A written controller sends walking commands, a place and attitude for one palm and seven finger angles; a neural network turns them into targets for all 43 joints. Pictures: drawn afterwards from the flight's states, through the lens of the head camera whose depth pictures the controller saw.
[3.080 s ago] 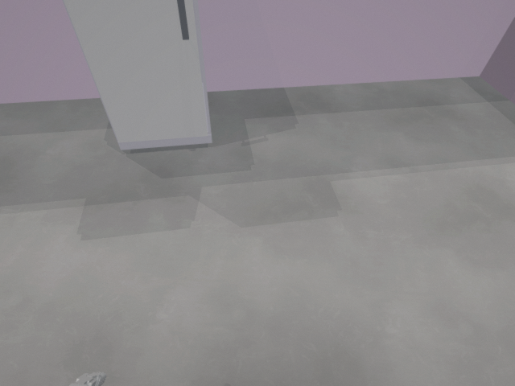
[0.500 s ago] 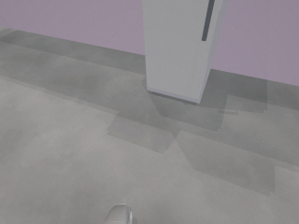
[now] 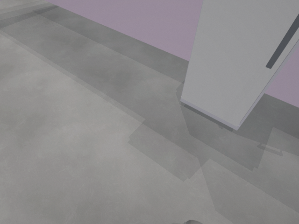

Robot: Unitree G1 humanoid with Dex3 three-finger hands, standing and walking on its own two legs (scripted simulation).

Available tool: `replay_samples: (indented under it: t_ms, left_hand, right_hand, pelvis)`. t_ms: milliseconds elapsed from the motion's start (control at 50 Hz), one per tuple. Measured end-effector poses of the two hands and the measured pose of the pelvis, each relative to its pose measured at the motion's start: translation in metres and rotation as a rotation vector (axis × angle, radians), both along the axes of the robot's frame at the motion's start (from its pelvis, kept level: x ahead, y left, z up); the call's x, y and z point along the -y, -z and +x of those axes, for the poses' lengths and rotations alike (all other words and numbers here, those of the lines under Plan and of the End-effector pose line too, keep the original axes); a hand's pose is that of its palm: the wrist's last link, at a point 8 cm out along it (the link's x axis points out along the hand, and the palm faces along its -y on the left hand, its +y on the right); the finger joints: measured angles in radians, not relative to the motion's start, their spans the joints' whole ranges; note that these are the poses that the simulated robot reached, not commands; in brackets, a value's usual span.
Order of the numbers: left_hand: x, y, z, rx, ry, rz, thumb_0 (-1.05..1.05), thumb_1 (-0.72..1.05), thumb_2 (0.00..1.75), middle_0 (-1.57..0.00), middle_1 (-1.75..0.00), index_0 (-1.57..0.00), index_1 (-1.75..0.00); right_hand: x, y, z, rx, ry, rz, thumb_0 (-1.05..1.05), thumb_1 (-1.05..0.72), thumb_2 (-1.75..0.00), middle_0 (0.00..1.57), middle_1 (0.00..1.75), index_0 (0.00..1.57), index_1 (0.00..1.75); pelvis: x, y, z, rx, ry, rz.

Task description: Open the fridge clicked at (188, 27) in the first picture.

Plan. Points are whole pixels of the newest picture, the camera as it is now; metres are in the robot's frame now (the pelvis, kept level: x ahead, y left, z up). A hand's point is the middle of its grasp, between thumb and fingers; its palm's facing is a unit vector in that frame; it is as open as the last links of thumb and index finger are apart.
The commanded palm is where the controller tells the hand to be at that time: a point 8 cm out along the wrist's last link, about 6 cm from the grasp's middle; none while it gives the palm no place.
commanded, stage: walk to a spot facing it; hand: right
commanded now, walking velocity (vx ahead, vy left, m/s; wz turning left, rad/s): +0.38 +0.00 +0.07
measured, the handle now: (293, 28) +0.93 -0.55 +0.10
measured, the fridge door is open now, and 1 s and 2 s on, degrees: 0 0 0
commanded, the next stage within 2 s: turn to face it in 0.58 s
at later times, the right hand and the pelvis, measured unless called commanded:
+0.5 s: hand (231, 209) +0.22 -0.24 -0.17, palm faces -0.04 +0.99 -0.13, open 7.4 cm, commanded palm none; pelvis +0.21 -0.07 +0.01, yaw +8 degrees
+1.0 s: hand (191, 126) +0.52 -0.12 -0.15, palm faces -0.21 +0.96 -0.18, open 7.3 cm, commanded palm none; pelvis +0.36 +0.00 +0.00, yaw +9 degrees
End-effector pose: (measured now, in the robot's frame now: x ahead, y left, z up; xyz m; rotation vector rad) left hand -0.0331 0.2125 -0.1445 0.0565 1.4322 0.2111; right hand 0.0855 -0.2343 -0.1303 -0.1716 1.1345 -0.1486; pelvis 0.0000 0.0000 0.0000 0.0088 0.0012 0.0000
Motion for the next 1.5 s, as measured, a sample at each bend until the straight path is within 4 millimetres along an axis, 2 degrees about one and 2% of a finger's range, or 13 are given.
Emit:
replay_samples:
  t_ms: [80,180,260,320,420,620,780,860,1020,1180,1240,1340,1500]
  left_hand:
    - [-0.014,-0.008,0.095,0.167,0.048,0.046,0.01,0.94,0.9,-0.2,-0.3,-0.19,-0.3]
    - [-0.013,-0.022,0.191,0.285,0.127,0.082,0.01,0.94,0.9,-0.2,-0.3,-0.19,-0.3]
    - [0.005,-0.028,0.259,0.343,0.182,0.109,0.01,0.93,0.9,-0.2,-0.3,-0.19,-0.3]
    - [0.02,-0.028,0.289,0.387,0.185,0.129,0.0,0.92,0.9,-0.2,-0.3,-0.19,-0.3]
    - [0.042,-0.029,0.281,0.315,0.099,0.107,0.0,0.91,0.9,-0.2,-0.3,-0.19,-0.3]
    - [0.047,-0.02,0.219,0.023,-0.136,0.079,-0.01,0.94,0.9,-0.2,-0.3,-0.2,-0.3]
    - [0.049,0.003,0.2,-0.17,-0.292,-0.024,0.0,0.92,0.9,-0.2,-0.3,-0.19,-0.3]
    - [0.035,0.016,0.226,-0.204,-0.286,-0.056,0.0,0.91,0.9,-0.2,-0.3,-0.19,-0.3]
    - [-0.004,0.007,0.348,0.021,-0.161,-0.001,0.0,0.91,0.9,-0.2,-0.3,-0.19,-0.3]
    - [-0.018,-0.007,0.451,0.182,0.032,0.116,0.0,0.92,0.9,-0.2,-0.3,-0.19,-0.3]
    - [-0.016,-0.014,0.473,0.215,0.08,0.146,0.0,0.92,0.9,-0.2,-0.3,-0.19,-0.3]
    - [-0.012,-0.026,0.493,0.204,0.149,0.145,0.0,0.91,0.9,-0.2,-0.3,-0.19,-0.3]
    - [-0.017,-0.021,0.522,0.204,0.237,0.092,0.0,0.91,0.9,-0.2,-0.3,-0.2,-0.3]
  right_hand:
    - [0.022,-0.005,-0.004,-0.08,0.013,-0.038,-0.03,-0.95,-0.9,0.2,0.3,0.2,0.3]
    - [0.037,0.004,-0.011,-0.182,0.055,-0.012,-0.02,-0.93,-0.9,0.2,0.3,0.2,0.3]
    - [0.045,0.021,-0.012,-0.277,0.093,0.037,-0.01,-0.92,-0.9,0.2,0.3,0.2,0.3]
    - [0.052,0.031,0.0,-0.352,0.086,0.068,0.0,-0.91,-0.9,0.2,0.3,0.2,0.3]
    - [0.059,0.022,0.063,-0.338,0.026,0.082,0.0,-0.91,-0.9,0.2,0.3,0.2,0.3]
    - [0.049,0.006,0.241,-0.183,-0.127,0.043,0.01,-0.93,-0.9,0.2,0.3,0.2,0.3]
    - [-0.008,0.006,0.397,-0.029,-0.321,-0.031,0.01,-0.92,-0.9,0.2,0.3,0.2,0.3]
    - [-0.039,0.004,0.437,0.072,-0.322,-0.022,0.0,-0.92,-0.9,0.2,0.3,0.2,0.3]
    - [-0.058,-0.003,0.437,0.055,-0.23,0.05,-0.01,-0.91,-0.9,0.2,0.3,0.2,0.3]
    - [-0.004,0.024,0.425,0.057,-0.057,0.081,-0.01,-0.91,-0.9,0.21,0.3,0.21,0.3]
    - [0.025,0.031,0.408,-0.006,-0.008,0.048,-0.01,-0.91,-0.9,0.2,0.3,0.21,0.3]
    - [0.057,0.014,0.379,-0.067,0.071,-0.011,0.0,-0.91,-0.9,0.2,0.3,0.2,0.3]
    - [0.066,-0.009,0.344,-0.104,0.171,-0.085,0.0,-0.91,-0.9,0.2,0.3,0.2,0.3]
  pelvis:
    - [0.007,-0.004,0.031,-0.006,-0.011,0.007]
    - [0.023,-0.003,0.075,-0.001,-0.018,0.021]
    - [0.042,0.005,0.116,0.009,-0.025,0.028]
    - [0.056,0.011,0.141,0.023,-0.054,0.014]
    - [0.066,-0.001,0.179,0.031,-0.095,0.009]
    - [0.059,-0.009,0.254,0.015,-0.196,-0.008]
    - [0.016,0.012,0.319,0.014,-0.253,-0.02]
    - [-0.001,0.018,0.34,0.025,-0.227,-0.013]
    - [-0.002,0.002,0.366,0.022,-0.144,-0.004]
    - [0.022,0.018,0.386,0.022,-0.034,0.033]
    - [0.028,0.019,0.388,0.014,-0.008,0.026]
    - [0.03,0.005,0.392,-0.005,0.042,0.018]
    - [0.017,-0.003,0.395,-0.012,0.131,0.009]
